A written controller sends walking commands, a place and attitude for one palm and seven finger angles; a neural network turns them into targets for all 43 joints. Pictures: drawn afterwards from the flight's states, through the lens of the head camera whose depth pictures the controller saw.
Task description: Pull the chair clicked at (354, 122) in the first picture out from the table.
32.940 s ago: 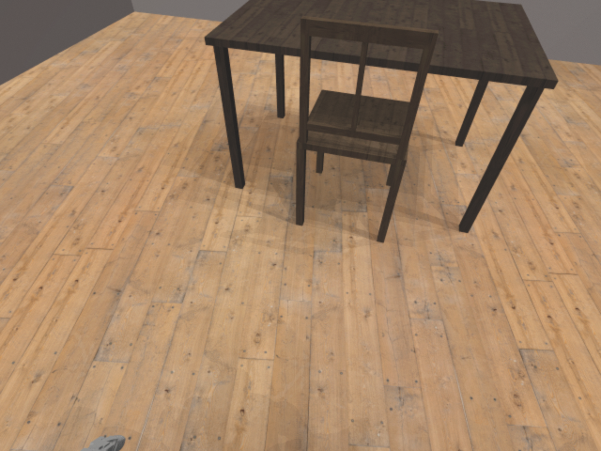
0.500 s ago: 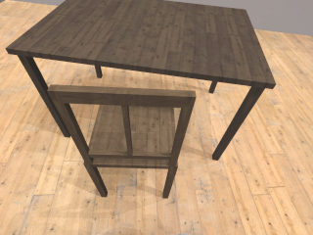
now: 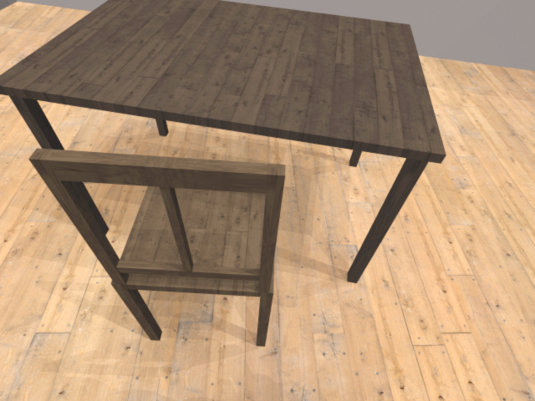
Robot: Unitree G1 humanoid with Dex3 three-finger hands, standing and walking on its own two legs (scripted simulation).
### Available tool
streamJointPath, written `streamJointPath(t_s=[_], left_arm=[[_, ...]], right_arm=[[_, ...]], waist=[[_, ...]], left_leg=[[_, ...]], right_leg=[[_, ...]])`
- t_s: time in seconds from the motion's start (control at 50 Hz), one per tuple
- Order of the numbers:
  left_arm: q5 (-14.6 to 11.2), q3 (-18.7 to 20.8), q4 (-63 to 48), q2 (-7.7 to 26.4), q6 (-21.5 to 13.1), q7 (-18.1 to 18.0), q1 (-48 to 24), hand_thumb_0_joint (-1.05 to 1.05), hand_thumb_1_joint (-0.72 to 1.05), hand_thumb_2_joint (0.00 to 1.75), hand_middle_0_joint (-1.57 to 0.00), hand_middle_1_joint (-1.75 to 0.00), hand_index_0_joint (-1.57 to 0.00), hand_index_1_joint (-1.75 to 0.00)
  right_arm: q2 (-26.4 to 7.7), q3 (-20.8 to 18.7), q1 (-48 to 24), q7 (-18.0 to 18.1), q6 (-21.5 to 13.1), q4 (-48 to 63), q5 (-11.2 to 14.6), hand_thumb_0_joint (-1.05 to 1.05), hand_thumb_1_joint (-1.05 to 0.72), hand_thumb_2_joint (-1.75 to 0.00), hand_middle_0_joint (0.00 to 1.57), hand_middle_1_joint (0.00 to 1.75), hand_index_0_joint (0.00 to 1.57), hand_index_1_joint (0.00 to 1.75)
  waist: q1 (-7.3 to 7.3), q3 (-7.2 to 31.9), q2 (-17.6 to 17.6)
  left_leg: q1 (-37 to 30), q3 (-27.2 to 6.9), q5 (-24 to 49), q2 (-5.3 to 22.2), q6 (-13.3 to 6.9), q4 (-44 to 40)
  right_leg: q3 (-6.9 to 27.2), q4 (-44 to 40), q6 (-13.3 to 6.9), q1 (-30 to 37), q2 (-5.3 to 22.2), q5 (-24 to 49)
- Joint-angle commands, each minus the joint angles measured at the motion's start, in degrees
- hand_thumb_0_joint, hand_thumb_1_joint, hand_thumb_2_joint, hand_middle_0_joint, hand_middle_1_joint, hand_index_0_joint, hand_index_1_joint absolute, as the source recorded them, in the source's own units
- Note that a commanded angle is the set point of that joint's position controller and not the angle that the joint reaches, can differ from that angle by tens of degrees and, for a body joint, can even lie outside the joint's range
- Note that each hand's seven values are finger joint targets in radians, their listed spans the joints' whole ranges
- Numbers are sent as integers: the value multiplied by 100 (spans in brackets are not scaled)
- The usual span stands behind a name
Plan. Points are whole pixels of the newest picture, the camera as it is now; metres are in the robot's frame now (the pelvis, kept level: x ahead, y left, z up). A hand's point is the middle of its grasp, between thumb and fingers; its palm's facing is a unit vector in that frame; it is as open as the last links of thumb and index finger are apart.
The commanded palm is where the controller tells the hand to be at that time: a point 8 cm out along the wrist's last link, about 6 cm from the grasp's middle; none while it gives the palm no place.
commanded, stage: come to a stop and stand still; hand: left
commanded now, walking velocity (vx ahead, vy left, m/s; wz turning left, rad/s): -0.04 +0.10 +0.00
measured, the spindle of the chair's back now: (179, 232) +0.42 +0.21 -0.08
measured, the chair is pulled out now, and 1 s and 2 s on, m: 0.18 0.18 0.18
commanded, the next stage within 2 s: look again from close up in 0.90 s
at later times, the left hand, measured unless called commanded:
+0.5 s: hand out of the picture -0.01 +0.21 -0.17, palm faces +0.05 -0.98 -0.21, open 7.3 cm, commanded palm none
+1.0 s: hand out of the picture -0.02 +0.17 -0.17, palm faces +0.03 -0.99 -0.14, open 7.3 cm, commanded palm none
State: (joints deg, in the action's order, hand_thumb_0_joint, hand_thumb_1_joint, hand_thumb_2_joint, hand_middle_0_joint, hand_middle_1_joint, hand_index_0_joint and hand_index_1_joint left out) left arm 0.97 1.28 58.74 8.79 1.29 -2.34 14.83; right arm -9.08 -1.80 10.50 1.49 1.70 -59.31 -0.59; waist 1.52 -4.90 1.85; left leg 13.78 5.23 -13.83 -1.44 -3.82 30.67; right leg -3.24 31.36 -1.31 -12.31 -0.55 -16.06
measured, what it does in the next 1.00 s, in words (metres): stands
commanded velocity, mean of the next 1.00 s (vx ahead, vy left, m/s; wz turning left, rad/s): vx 0.00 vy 0.01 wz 0.00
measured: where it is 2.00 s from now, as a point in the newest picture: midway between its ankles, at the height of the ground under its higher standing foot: outside the picture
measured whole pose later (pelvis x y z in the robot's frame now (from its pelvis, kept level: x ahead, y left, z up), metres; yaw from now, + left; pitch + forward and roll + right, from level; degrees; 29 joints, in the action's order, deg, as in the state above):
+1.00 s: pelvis +0.02 +0.02 +0.01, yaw +0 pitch -1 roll +0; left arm 0.9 -0.7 65.4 6.1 -1.1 -2.2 20.4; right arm -6.8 0.2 16.8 1.7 -0.3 -66.2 -0.5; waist 0.2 -1.0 0.6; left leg 9.2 6.5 -10.3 -3.5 -5.1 20.0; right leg -2.1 22.9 0.6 -9.3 1.5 -12.6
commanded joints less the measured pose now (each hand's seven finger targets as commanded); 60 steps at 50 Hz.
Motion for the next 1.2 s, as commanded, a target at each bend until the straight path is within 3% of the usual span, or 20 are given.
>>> streamJointPath(t_s=[0.0, 0.04, 0.08, 0.12, 0.14, 0.18, 0.22, 0.26, 0.34, 0.52, 0.72, 0.96, 0.98, 1.0, 1.02, 1.04, 1.08, 1.12, 1.14, 1.18], left_arm=[[30, 187, -247, 747, -81, -81, 489, 0, 90, 90, -20, -30, -20, -30], [48, 195, -262, 838, -95, -77, 487, 0, 90, 90, -20, -30, -20, -30], [59, 223, -346, 952, -110, -79, 350, 0, 90, 90, -20, -30, -20, -30], [56, 246, -453, 1031, -111, -66, 56, 0, 90, 90, -20, -30, -20, -30], [54, 247, -505, 1025, -103, -67, -91, 0, 90, 90, -20, -30, -20, -30], [40, 228, -515, 950, -112, -34, -161, 0, 90, 90, -20, -30, -20, -30], [20, 178, -456, 762, -133, -6, 31, 0, 90, 90, -20, -30, -20, -30], [34, 138, -332, 624, -104, -9, 245, 0, 90, 90, -20, -30, -20, -30], [76, 93, -104, 585, -63, 12, 509, 0, 90, 90, -20, -30, -20, -30], [55, 14, 212, 482, -209, 2, 734, 0, 90, 90, -20, -30, -20, -30], [17, -59, 492, 325, -298, -20, 987, 0, 90, 90, -20, -30, -20, -30], [6, -88, 606, 215, -283, -34, 1111, 0, 90, 90, -20, -30, -20, -30], [120, -199, 649, 405, -381, -209, 991, 0, 90, 90, -20, -30, -20, -30], [22, -152, 370, 491, -341, -165, 840, 0, 90, 90, -20, -30, -20, -30], [43, -126, 267, 464, -308, -112, 785, 0, 90, 90, -20, -30, -20, -30], [29, -129, 215, 546, -284, -58, 871, 0, 90, 90, -20, -30, -20, -30], [38, -140, 163, 404, -298, -45, 935, 0, 90, 90, -20, -30, -20, -30], [14, -179, 144, 330, -355, -52, 824, 0, 90, 90, -20, -30, -20, -30], [-3, -178, 115, 324, -344, -42, 743, 0, 90, 90, -20, -30, -20, -30], [-15, -185, 107, 319, -350, -65, 703, 0, 90, 90, -20, -30, -20, -30]], right_arm=[[-715, -119, 22, -4, -16, 339, -15, 0, -90, -90, 20, 30, 20, 30], [-683, -133, 71, -32, 36, 411, -27, 0, -90, -90, 20, 30, 20, 30], [-579, -164, 241, -60, 102, 448, -49, 0, -90, -90, 20, 30, 20, 30], [-514, -203, 483, -81, 126, 324, -52, 0, -90, -90, 20, 30, 20, 30], [-494, -208, 578, -83, 126, 296, -47, 0, -90, -90, 20, 30, 20, 30], [-422, -151, 678, -98, 27, 221, -37, 0, -90, -90, 20, 30, 20, 30], [-559, -109, 576, -71, -88, 217, -44, 0, -90, -90, 20, 30, 20, 30], [-664, -70, 257, -77, -110, 235, -42, 0, -90, -90, 20, 30, 20, 30], [-742, -51, 166, -77, -123, 154, -26, 0, -90, -90, 20, 30, 20, 30], [-578, -12, 589, -69, -172, -185, -2, 0, -90, -90, 20, 30, 20, 30], [-371, 80, 840, -11, -266, -450, 22, 0, -90, -90, 20, 30, 20, 30], [-273, 125, 992, 32, -299, -604, 22, 0, -90, -90, 20, 30, 20, 30], [-617, 167, 579, -41, -362, -115, 30, 0, -90, -90, 20, 30, 20, 30], [-455, 151, 793, -61, -294, 14, -24, 0, -90, -90, 20, 30, 20, 30], [-471, 129, 857, -58, -305, -4, -47, 0, -90, -90, 20, 30, 20, 30], [-554, 95, 848, -68, -300, 2, -70, 0, -90, -90, 20, 30, 20, 30], [-555, 73, 735, -66, -306, 142, -34, 0, -90, -90, 20, 30, 20, 30], [-515, 98, 883, -53, -376, 148, -7, 0, -90, -90, 20, 30, 20, 30], [-507, 109, 922, -46, -391, 119, -17, 0, -90, -90, 20, 30, 20, 30], [-522, 122, 1009, -31, -421, 68, -12, 0, -90, -90, 20, 30, 20, 30]], waist=[[84, 97, -956], [51, 112, -523], [-81, 159, 233], [-198, 228, 761], [-258, 282, 721], [-303, 317, 640], [-187, 462, 37], [-17, 306, -417], [90, -90, -647], [-90, 81, -75], [-164, 207, -147], [-144, -69, -178], [-78, -250, 27], [-237, 73, -239], [-253, -118, -581], [-141, 210, -1068], [-119, 323, -737], [-166, 381, -87], [-178, 363, -244], [-196, 256, 40]], left_leg=[[62, -1140, 982, 976, -102, -967], [161, -995, 143, 763, 27, -778], [184, -676, -519, 379, 228, -217], [-165, -530, -512, 182, 339, 402], [-352, -565, -499, 217, 336, 413], [-592, -607, -92, 299, 280, -286], [-632, -998, 555, 730, 134, -859], [22, -1353, -188, 1052, -27, -1482], [774, -1714, -1557, 1184, -121, -2266], [-3, -1345, -926, 849, 50, -1883], [-559, -1026, 141, 763, 95, -1634], [-469, -981, 230, 756, 93, -1668], [216, -740, 982, 895, 248, -666], [105, -814, -487, 612, 279, -866], [364, -948, -935, 625, 217, -1111], [410, -1066, -1272, 678, 130, -1224], [535, -1230, -1183, 757, 20, -1304], [283, -1158, -232, 727, -10, -1057], [131, -1101, 97, 732, -15, -1048], [-33, -1025, 713, 734, -13, -894]], right_leg=[[642, -524, -114, -38, 713, 679], [936, -883, -239, -98, 927, 588], [1606, -1417, -540, -338, 1460, 72], [1877, -1762, -836, -748, 1806, -306], [1759, -1750, -871, -919, 1763, -394], [1317, -1352, -586, -906, 1417, 27], [788, -813, -222, -675, 881, 395], [434, -722, -16, -199, 591, -81], [225, -344, 31, 189, 471, -121], [546, -1117, -5, -164, 644, 104], [644, -1270, -26, -216, 724, 581], [632, -1253, -8, -207, 682, 622], [478, -1024, 23, -229, 762, 866], [664, -991, -130, -331, 800, -562], [570, -776, -172, -497, 676, -762], [453, -568, -183, -318, 530, -749], [400, -445, -160, -107, 467, -278], [551, -548, -181, -96, 528, 134], [572, -555, -189, -172, 545, 201], [591, -539, -159, -212, 547, 463]])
